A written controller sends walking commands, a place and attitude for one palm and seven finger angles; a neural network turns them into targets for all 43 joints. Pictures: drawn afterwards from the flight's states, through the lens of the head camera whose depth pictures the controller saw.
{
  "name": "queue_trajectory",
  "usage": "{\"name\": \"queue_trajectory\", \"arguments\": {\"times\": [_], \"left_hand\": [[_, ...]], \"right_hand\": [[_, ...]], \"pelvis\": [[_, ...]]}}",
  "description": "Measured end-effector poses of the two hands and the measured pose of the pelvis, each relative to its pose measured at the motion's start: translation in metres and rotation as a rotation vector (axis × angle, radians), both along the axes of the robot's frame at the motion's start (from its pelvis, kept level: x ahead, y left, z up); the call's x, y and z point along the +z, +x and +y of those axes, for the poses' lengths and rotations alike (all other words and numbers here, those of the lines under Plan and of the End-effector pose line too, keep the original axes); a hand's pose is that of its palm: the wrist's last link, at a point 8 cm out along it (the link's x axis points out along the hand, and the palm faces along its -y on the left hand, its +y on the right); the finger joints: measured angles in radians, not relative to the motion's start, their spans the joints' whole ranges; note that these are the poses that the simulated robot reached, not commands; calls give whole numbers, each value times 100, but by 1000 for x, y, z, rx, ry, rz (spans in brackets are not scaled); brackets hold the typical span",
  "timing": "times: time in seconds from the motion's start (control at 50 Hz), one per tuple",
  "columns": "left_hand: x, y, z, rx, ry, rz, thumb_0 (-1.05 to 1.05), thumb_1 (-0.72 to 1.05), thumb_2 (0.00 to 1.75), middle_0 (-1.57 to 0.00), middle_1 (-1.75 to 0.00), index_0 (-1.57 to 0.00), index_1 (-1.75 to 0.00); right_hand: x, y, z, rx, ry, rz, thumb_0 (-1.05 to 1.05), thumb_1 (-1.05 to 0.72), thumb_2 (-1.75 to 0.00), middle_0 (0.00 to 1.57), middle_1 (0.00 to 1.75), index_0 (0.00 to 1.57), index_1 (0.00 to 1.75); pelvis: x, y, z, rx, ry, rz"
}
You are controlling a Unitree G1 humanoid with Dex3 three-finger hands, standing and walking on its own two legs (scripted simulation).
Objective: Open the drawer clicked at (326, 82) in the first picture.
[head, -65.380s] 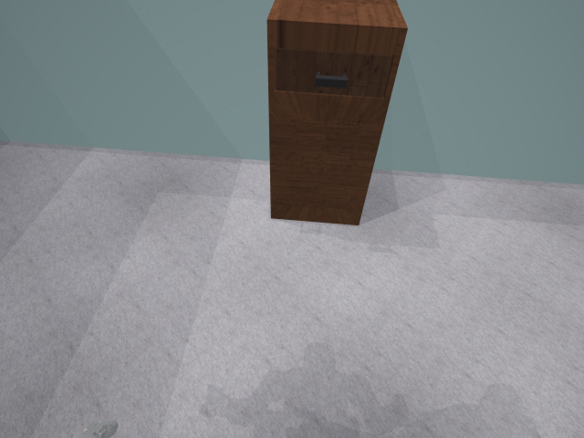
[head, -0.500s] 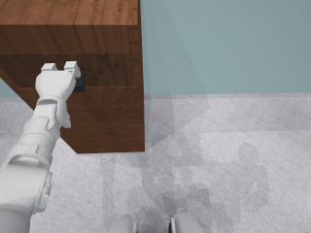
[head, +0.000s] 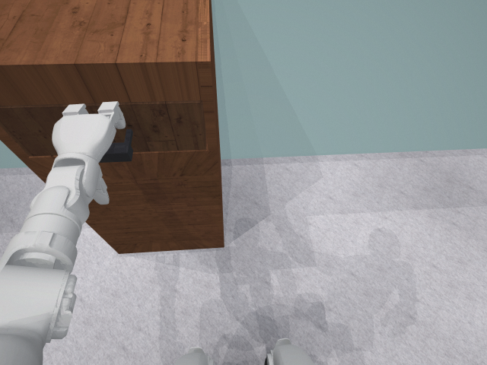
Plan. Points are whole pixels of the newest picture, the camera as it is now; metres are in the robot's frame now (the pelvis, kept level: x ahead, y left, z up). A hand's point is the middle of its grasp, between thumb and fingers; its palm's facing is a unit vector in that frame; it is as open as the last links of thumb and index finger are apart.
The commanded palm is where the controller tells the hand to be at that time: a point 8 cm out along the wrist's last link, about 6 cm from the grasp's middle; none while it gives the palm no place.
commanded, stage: lift the fingers back up to retry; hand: left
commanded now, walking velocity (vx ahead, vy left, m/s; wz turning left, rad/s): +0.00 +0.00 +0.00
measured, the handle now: (105, 143) +0.52 +0.25 +0.00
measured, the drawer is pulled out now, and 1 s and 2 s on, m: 0.00 0.00 0.00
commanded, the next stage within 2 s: re-aim the fingers above the handle in 0.36 s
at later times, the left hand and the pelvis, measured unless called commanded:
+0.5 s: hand (90, 159) +0.45 +0.25 +0.05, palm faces -0.06 -0.03 -1.00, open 13.8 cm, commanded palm +0.43 +0.25 +0.12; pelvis +0.03 +0.00 +0.02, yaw +1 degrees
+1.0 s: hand (109, 153) +0.46 +0.22 +0.06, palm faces -0.05 -0.03 -1.00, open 13.8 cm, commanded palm +0.43 +0.24 +0.12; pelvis +0.02 -0.01 +0.02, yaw +0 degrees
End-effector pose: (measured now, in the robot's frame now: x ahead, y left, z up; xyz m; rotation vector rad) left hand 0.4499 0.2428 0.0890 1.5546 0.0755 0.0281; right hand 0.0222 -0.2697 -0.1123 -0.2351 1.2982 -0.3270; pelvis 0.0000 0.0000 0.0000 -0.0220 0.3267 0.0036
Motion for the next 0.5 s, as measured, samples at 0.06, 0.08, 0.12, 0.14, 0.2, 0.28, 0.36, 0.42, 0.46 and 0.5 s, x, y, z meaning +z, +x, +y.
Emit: {"name": "queue_trajectory", "arguments": {"times": [0.06, 0.08, 0.12, 0.14, 0.2, 0.28, 0.36, 0.42, 0.46, 0.5], "left_hand": [[7, 3, 2, 5, 8, -12, 0, -49, 30, -32, -120, -31, -120], [8, 4, 2, 5, 10, -8, 0, -49, 30, -32, -120, -32, -120], [10, 5, 1, 10, 12, -2, 0, -49, 30, -32, -120, -33, -121], [12, 5, 1, 13, 5, -1, 0, -49, 30, -32, -120, -34, -121], [19, 5, 1, 13, -17, -9, 0, -49, 30, -32, -120, -34, -121], [28, 2, 5, 20, -15, -18, 0, -49, 30, -32, -120, -34, -120], [27, -4, 10, 31, 0, 3, 0, -49, 30, -31, -120, -33, -120], [22, -12, 10, 23, -5, 26, 0, -49, 30, -31, -120, -32, -120], [18, -17, 8, 9, -12, 36, 0, -49, 30, -31, -120, -32, -120], [16, -20, 5, -11, -17, 34, 0, -49, 30, -32, -120, -32, -120]], "right_hand": [[2, 6, 1, 0, 8, -1, 0, -90, -90, 20, 30, 20, 30], [3, 8, 1, 0, 11, -2, 0, -90, -90, 20, 30, 20, 30], [4, 14, 2, -2, 17, -8, 0, -90, -90, 20, 30, 20, 30], [5, 17, 2, -2, 20, -12, 0, -90, -90, 20, 30, 20, 30], [8, 28, 3, -2, 26, -31, 0, -90, -90, 20, 30, 20, 30], [12, 45, 4, 6, 36, -62, 0, -90, -90, 20, 30, 20, 30], [16, 63, 5, 25, 45, -92, 0, -90, -90, 20, 30, 20, 30], [18, 75, 5, 43, 46, -111, 0, -90, -90, 20, 30, 20, 30], [19, 82, 4, 56, 42, -121, 0, -90, -90, 20, 30, 20, 30], [20, 87, 4, 68, 37, -131, 0, -90, -90, 20, 30, 20, 30]], "pelvis": [[3, 5, 1, -1, -1, -7], [5, 7, 2, -2, -1, -9], [7, 11, 3, -4, 0, -15], [8, 13, 3, -5, 0, -18], [12, 19, 3, -9, 1, -29], [16, 26, 3, -9, 2, -46], [19, 30, 2, -6, 2, -58], [20, 31, 2, -1, 3, -65], [20, 31, 1, 4, 3, -70], [20, 30, 0, 9, 3, -73]]}}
